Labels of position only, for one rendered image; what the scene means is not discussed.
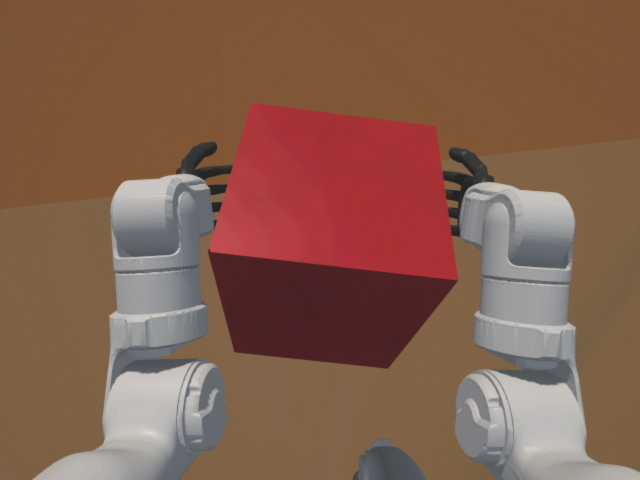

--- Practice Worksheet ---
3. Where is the right robot upper arm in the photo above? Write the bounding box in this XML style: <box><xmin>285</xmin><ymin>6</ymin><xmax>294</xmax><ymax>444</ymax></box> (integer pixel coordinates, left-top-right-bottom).
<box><xmin>454</xmin><ymin>369</ymin><xmax>640</xmax><ymax>480</ymax></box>

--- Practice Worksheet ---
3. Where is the right robot forearm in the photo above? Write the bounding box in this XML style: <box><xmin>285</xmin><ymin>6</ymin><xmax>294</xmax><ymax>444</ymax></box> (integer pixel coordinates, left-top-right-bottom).
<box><xmin>459</xmin><ymin>182</ymin><xmax>586</xmax><ymax>446</ymax></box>

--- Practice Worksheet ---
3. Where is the right robot thigh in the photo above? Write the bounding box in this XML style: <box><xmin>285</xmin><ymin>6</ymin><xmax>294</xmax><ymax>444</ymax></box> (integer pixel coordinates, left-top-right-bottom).
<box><xmin>359</xmin><ymin>446</ymin><xmax>427</xmax><ymax>480</ymax></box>

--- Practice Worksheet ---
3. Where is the left robot upper arm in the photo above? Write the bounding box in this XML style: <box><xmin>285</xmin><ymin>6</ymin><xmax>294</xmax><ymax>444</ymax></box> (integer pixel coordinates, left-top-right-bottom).
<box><xmin>32</xmin><ymin>358</ymin><xmax>227</xmax><ymax>480</ymax></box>

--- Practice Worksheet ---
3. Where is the left robot forearm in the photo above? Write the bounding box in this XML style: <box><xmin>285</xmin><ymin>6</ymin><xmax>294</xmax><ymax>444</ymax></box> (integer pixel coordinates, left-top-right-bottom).
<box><xmin>103</xmin><ymin>174</ymin><xmax>214</xmax><ymax>438</ymax></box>

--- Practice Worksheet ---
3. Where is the robot left hand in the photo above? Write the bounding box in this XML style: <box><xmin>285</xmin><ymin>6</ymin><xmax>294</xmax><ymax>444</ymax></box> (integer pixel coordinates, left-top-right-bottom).
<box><xmin>176</xmin><ymin>142</ymin><xmax>233</xmax><ymax>230</ymax></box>

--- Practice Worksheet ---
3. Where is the carton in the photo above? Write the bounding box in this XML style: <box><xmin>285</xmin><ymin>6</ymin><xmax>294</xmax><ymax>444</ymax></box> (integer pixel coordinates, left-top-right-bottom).
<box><xmin>208</xmin><ymin>103</ymin><xmax>458</xmax><ymax>369</ymax></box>

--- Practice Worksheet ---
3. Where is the right robot shin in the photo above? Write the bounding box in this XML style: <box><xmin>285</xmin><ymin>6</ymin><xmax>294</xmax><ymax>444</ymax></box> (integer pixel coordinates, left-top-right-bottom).
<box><xmin>369</xmin><ymin>439</ymin><xmax>393</xmax><ymax>451</ymax></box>

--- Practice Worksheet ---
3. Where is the robot right hand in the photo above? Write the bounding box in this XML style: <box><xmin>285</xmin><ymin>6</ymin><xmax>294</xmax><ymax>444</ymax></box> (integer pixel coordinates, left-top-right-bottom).
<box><xmin>442</xmin><ymin>147</ymin><xmax>494</xmax><ymax>237</ymax></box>

